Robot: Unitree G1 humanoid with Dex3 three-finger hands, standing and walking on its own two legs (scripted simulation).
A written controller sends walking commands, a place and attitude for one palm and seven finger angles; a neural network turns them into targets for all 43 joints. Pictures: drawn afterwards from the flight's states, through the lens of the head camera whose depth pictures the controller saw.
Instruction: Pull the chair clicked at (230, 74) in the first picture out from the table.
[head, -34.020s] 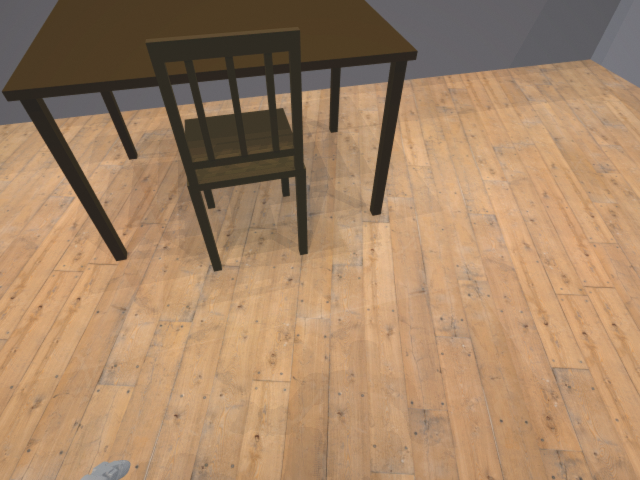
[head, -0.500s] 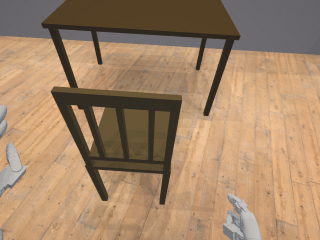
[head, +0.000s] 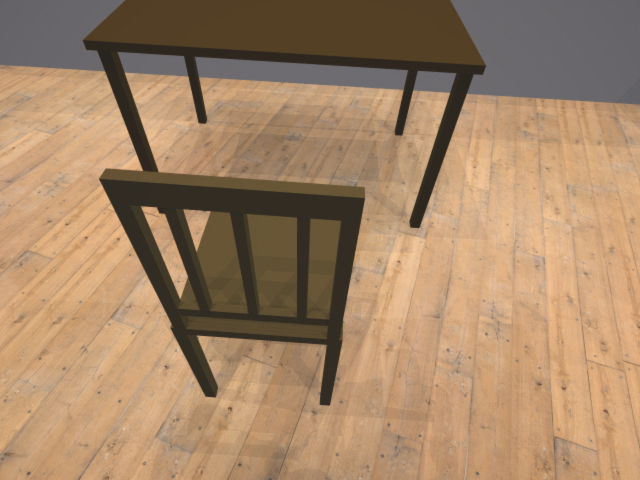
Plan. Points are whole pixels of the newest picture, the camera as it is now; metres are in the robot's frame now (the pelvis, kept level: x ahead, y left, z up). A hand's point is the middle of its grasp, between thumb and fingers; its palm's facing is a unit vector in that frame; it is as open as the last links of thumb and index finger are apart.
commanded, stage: let the arm hang, fingers relaxed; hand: left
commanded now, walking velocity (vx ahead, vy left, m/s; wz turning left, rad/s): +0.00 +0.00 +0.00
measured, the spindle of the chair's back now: (247, 267) +0.47 +0.15 -0.09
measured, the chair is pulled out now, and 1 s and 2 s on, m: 0.63 0.63 0.63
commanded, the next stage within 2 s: look to check the result in 0.60 s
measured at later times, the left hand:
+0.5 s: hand out of the picture -0.01 +0.13 -0.18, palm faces +0.03 -0.99 -0.15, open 7.3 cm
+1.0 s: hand out of the picture -0.01 +0.13 -0.18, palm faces +0.03 -0.99 -0.16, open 7.4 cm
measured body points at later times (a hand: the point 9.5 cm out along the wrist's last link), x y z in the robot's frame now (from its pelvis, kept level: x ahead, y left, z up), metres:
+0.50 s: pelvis +0.00 -0.02 +0.00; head +0.00 -0.02 +0.45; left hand -0.01 +0.18 -0.16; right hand -0.02 -0.23 -0.16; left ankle +0.02 +0.10 -0.74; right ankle +0.00 -0.15 -0.74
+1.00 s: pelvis -0.01 -0.03 +0.00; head +0.01 -0.03 +0.45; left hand -0.01 +0.18 -0.16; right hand -0.03 -0.23 -0.16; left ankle +0.02 +0.10 -0.74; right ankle +0.00 -0.15 -0.74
